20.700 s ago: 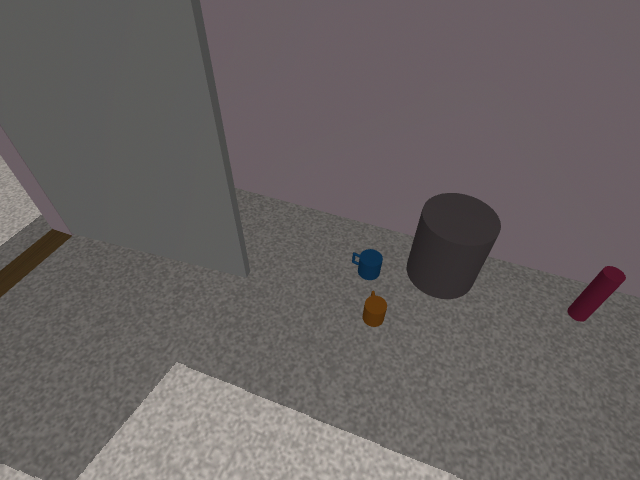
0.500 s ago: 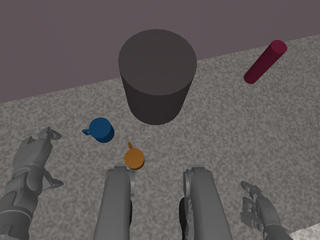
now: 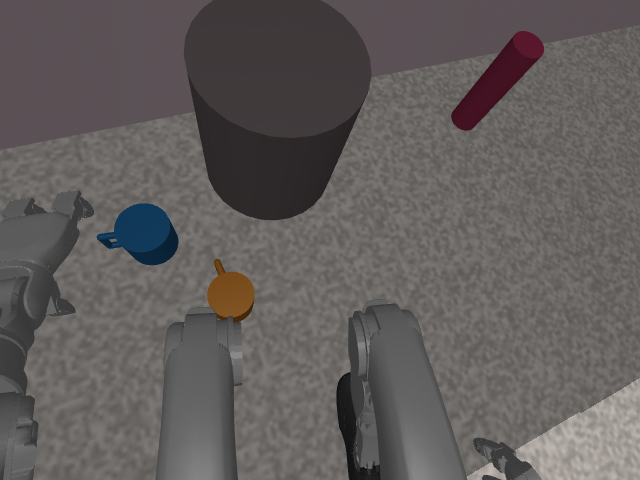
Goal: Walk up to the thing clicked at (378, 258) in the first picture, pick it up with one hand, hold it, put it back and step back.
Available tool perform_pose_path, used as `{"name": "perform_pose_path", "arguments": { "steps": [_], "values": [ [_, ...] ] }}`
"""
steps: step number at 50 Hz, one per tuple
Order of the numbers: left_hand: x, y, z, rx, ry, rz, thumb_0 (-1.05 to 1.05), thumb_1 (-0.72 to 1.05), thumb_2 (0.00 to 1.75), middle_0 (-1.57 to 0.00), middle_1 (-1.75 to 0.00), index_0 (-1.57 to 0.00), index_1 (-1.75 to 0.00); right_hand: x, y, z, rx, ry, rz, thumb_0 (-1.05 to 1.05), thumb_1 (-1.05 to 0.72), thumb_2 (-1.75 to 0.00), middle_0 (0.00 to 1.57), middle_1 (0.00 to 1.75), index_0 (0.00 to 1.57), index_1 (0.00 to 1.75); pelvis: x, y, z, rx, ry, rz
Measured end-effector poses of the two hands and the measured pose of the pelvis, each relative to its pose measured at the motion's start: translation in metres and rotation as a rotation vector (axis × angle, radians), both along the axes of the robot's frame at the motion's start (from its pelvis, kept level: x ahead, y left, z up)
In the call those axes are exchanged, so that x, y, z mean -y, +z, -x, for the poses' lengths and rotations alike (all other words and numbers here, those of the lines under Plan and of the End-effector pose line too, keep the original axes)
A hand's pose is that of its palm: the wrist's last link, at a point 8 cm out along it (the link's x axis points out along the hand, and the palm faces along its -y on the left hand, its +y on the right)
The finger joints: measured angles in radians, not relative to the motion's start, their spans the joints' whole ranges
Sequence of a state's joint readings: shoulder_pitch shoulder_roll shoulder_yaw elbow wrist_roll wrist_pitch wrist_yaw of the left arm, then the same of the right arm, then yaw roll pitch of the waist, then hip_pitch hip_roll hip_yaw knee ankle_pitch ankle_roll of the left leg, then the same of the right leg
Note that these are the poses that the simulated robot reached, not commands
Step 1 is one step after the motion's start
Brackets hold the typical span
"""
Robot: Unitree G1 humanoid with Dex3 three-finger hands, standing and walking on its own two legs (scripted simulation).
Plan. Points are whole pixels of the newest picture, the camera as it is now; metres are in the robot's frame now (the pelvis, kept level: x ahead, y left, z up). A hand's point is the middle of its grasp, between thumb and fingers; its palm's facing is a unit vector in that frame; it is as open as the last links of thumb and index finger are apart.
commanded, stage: rise first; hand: left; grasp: from above
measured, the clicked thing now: (138, 236) +0.50 +0.29 -0.33
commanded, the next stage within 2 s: approach in 0.82 s
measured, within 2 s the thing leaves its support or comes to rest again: neither
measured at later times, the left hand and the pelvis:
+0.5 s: hand (83, 245) +0.43 +0.32 -0.19, palm faces -0.45 -0.06 -0.89, open 14.0 cm; pelvis +0.01 +0.01 -0.03, yaw -1 degrees
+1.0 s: hand (95, 239) +0.45 +0.31 -0.21, palm faces -0.44 -0.07 -0.89, open 14.2 cm; pelvis +0.01 +0.00 -0.04, yaw -2 degrees
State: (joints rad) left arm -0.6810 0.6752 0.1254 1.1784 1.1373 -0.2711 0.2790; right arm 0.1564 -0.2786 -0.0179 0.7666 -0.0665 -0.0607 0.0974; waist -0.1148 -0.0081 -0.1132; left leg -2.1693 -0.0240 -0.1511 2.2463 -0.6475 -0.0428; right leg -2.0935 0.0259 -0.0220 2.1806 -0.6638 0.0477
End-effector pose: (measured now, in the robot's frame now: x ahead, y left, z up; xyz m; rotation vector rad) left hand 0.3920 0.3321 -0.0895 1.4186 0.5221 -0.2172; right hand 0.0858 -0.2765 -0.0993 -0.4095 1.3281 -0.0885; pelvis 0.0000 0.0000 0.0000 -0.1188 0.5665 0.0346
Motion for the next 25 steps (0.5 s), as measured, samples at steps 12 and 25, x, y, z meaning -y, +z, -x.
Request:
{"name": "perform_pose_path", "arguments": {
  "steps": [12, 25],
  "values": [
    [0.004, -0.026, -0.028, 0.020, -0.063, -0.066, 0.00, -0.51, 1.00, -0.12, -0.95, -0.11, -0.96, -0.014, -0.018, -0.007, -0.017, 0.017, -0.007, 0.00, -0.90, -0.90, 0.20, 0.30, 0.20, 0.29, -0.007, -0.017, -0.003, -0.017, -0.001, 0.019],
    [0.010, -0.044, -0.046, 0.009, -0.077, -0.068, 0.00, -0.51, 0.99, -0.11, -0.98, -0.11, -0.98, -0.014, -0.028, 0.002, -0.074, 0.013, -0.015, 0.00, -0.91, -0.90, 0.20, 0.30, 0.20, 0.29, -0.006, -0.027, -0.010, -0.032, -0.011, 0.018]
  ]
}}
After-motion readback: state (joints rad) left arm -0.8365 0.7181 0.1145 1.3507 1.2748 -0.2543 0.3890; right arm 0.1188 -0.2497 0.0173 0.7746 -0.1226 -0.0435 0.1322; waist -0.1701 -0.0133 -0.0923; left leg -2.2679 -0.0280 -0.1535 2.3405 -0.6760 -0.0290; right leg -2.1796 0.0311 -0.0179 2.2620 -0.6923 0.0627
